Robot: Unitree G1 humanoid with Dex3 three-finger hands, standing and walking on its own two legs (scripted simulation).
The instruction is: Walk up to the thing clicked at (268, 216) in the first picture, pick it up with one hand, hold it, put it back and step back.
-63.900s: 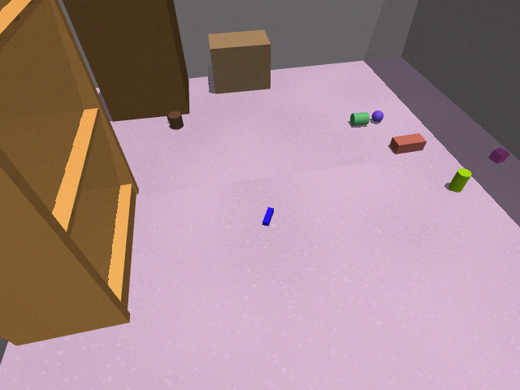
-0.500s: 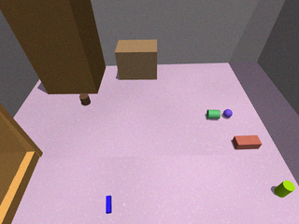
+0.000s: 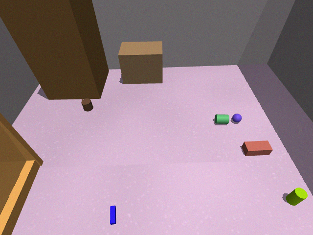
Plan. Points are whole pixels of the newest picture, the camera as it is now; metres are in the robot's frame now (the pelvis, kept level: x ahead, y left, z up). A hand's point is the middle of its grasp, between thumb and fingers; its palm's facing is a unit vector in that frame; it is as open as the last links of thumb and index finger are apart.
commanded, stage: stand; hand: left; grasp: from above
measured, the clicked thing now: (113, 214) +0.42 +0.31 -0.77
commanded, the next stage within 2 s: step back in 0.10 s
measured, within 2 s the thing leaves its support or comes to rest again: neither
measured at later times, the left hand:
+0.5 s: hand out of the picture +0.09 +0.31 -0.18, palm faces -0.05 -0.93 -0.37, open 7.4 cm
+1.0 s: hand out of the picture -0.05 +0.29 -0.15, palm faces -0.08 -0.91 -0.40, open 7.4 cm
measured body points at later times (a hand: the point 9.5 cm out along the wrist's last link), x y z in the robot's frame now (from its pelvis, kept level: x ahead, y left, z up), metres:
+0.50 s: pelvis -0.06 +0.05 -0.02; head +0.01 +0.08 +0.42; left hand +0.09 +0.36 -0.15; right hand +0.00 -0.27 -0.13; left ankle -0.05 +0.14 -0.75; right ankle -0.05 -0.10 -0.69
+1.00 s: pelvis -0.18 +0.04 -0.02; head -0.13 +0.02 +0.43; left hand -0.05 +0.34 -0.13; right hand -0.10 -0.29 -0.14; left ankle -0.18 +0.17 -0.68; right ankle -0.15 -0.08 -0.75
